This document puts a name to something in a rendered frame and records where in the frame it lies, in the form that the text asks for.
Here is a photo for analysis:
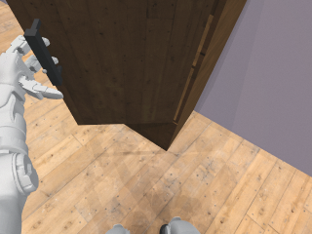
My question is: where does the robot left shin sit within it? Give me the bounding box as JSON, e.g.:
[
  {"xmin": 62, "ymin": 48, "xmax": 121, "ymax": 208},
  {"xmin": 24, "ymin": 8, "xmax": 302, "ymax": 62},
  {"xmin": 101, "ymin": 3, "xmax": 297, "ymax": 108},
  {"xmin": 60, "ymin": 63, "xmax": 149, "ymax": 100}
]
[{"xmin": 112, "ymin": 223, "xmax": 124, "ymax": 228}]

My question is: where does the robot right thigh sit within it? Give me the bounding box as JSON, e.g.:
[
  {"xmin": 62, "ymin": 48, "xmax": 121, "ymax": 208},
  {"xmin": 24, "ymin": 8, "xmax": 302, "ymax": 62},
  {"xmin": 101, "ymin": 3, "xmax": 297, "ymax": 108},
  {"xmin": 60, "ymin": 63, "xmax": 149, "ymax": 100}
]
[{"xmin": 165, "ymin": 220, "xmax": 201, "ymax": 234}]

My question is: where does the left robot upper arm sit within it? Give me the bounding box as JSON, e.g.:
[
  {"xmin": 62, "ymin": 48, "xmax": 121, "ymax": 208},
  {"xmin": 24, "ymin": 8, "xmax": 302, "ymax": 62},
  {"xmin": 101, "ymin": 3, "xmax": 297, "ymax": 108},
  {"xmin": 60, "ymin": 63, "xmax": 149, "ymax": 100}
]
[{"xmin": 0, "ymin": 152, "xmax": 39, "ymax": 234}]

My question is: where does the left robot hand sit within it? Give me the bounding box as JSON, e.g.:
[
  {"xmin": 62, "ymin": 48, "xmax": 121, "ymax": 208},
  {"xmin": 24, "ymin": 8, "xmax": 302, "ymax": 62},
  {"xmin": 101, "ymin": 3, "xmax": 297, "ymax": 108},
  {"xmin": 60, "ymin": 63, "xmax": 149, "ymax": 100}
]
[{"xmin": 0, "ymin": 35, "xmax": 63, "ymax": 100}]

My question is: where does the handle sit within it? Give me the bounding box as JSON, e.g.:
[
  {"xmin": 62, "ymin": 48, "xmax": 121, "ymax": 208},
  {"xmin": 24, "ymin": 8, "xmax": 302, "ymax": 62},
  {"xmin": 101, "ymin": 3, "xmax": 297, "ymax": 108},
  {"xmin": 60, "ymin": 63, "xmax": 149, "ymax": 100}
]
[{"xmin": 23, "ymin": 19, "xmax": 63, "ymax": 86}]

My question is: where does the cupboard door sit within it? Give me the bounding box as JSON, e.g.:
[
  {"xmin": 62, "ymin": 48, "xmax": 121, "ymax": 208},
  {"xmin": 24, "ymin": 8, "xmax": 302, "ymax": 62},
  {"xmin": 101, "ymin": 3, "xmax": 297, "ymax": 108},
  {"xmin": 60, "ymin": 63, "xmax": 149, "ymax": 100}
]
[{"xmin": 6, "ymin": 0, "xmax": 215, "ymax": 126}]

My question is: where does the left robot forearm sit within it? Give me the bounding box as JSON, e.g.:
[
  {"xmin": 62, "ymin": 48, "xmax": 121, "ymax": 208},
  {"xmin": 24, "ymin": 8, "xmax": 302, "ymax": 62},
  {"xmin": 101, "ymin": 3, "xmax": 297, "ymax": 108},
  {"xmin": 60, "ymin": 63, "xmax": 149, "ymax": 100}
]
[{"xmin": 0, "ymin": 84, "xmax": 28, "ymax": 157}]

